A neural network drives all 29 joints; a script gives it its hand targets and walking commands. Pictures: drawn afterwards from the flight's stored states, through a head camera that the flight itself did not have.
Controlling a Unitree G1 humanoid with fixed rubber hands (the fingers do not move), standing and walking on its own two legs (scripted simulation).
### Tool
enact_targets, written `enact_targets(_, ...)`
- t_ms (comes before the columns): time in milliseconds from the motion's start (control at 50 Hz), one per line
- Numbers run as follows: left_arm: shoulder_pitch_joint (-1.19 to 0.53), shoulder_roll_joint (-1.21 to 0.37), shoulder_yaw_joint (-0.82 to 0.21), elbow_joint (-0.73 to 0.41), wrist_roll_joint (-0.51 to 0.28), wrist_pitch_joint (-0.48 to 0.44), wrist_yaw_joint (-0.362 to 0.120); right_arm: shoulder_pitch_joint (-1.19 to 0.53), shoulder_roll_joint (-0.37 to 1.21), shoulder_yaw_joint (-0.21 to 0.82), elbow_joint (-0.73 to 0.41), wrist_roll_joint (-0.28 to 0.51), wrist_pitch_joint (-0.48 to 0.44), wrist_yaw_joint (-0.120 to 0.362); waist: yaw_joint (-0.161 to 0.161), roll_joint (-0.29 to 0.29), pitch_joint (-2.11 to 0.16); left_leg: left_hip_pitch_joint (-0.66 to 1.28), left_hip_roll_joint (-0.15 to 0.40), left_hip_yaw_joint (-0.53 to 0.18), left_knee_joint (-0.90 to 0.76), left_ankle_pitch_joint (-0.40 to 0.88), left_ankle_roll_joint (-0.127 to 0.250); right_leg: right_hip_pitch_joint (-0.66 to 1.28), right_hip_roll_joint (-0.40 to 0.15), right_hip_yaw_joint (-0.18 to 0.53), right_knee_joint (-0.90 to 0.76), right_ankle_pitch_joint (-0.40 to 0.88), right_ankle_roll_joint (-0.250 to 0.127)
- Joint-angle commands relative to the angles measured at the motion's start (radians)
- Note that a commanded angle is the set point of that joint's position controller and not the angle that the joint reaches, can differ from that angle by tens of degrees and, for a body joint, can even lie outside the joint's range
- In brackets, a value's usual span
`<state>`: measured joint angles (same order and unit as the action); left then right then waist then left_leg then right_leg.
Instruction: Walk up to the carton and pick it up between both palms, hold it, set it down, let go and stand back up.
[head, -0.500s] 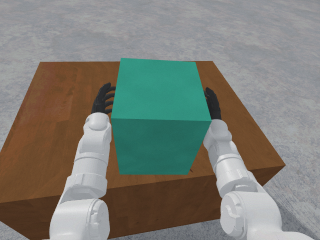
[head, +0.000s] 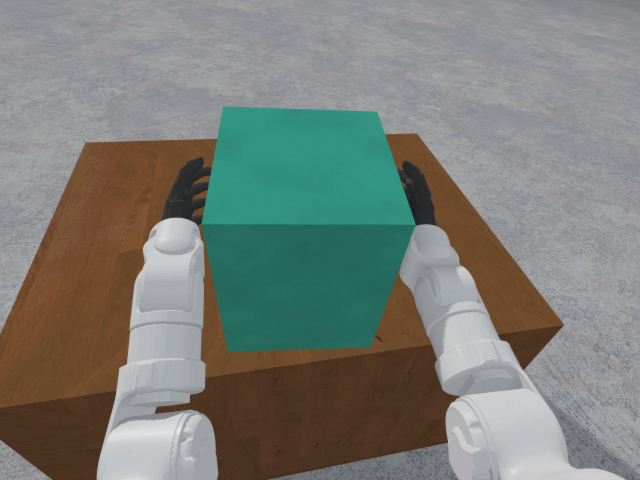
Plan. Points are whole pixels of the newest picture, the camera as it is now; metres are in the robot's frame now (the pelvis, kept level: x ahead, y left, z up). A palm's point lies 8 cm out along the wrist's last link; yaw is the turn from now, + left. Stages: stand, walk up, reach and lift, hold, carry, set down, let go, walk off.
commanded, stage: reach and lift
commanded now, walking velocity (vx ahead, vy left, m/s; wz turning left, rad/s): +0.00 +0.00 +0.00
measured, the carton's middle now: (301, 234) +0.39 +0.00 +0.12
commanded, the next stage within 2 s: hold in 0.92 s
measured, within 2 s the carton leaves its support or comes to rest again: neither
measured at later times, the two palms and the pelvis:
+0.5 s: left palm (184, 208) +0.38 +0.14 +0.17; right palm (421, 212) +0.37 -0.15 +0.17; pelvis +0.00 +0.00 +0.00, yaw +0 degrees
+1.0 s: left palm (182, 202) +0.38 +0.14 +0.19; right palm (423, 206) +0.37 -0.15 +0.19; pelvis +0.00 +0.00 +0.00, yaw -1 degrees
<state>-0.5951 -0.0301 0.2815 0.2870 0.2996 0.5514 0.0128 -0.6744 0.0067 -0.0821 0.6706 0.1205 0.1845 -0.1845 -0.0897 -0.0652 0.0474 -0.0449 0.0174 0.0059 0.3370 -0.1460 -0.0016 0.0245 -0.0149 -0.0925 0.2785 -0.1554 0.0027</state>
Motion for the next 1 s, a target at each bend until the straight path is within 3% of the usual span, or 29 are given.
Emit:
enact_targets(0,-0.716,-0.603,-0.471,-0.100,-0.124,-0.040,-0.139,-0.764,0.540,0.320,-0.294,0.026,-0.055,0.108,-0.016,0.094,-0.382,0.133,-0.043,0.007,-0.046,0.098,-0.025,-0.047,0.057,-0.011,-0.036,0.079,0.037)
enact_targets(60,-0.748,-0.600,-0.457,-0.078,-0.125,-0.035,-0.129,-0.796,0.537,0.279,-0.271,-0.002,-0.058,0.125,-0.006,0.098,-0.388,0.118,-0.032,0.011,-0.071,0.002,-0.013,-0.079,0.050,-0.016,-0.037,0.002,0.031)
enact_targets(120,-0.770,-0.602,-0.447,-0.055,-0.130,-0.032,-0.120,-0.832,0.537,0.260,-0.263,-0.016,-0.061,0.136,0.003,0.099,-0.420,0.124,-0.026,0.011,-0.073,-0.015,-0.010,-0.084,0.049,-0.018,-0.037,-0.013,0.028)
enact_targets(280,-0.740,-0.566,-0.387,-0.020,-0.104,-0.020,-0.129,-0.824,0.533,0.252,-0.203,-0.017,-0.060,0.136,0.014,0.069,-0.432,0.135,-0.040,0.025,-0.057,0.061,0.006,-0.032,0.052,-0.006,-0.035,0.053,0.039)
enact_targets(440,-0.721,-0.564,-0.422,-0.102,-0.107,-0.014,-0.147,-0.793,0.544,0.332,-0.266,0.046,-0.049,0.103,-0.010,0.072,-0.446,0.156,-0.061,0.019,-0.013,0.218,-0.016,0.059,0.058,0.001,-0.012,0.239,0.058)
enact_targets(640,-0.710,-0.574,-0.492,-0.201,-0.131,0.009,-0.145,-0.759,0.539,0.391,-0.356,0.095,-0.014,0.081,-0.030,0.095,-0.430,0.183,-0.057,0.003,0.004,0.279,-0.040,0.051,0.065,-0.004,-0.009,0.268,0.055)
enact_targets(900,-0.720,-0.561,-0.473,-0.205,-0.129,0.041,-0.149,-0.784,0.532,0.396,-0.365,0.106,0.017,0.078,-0.016,0.080,-0.424,0.173,-0.053,0.008,-0.011,0.228,-0.029,0.042,0.066,0.000,-0.018,0.221,0.052)
enact_targets(980,-0.706,-0.561,-0.491,-0.273,-0.141,0.058,-0.142,-0.799,0.548,0.462,-0.422,0.154,0.028,0.064,0.008,0.085,-0.483,0.199,-0.057,0.006,0.019,0.327,-0.028,0.081,0.072,0.011,-0.007,0.281,0.051)
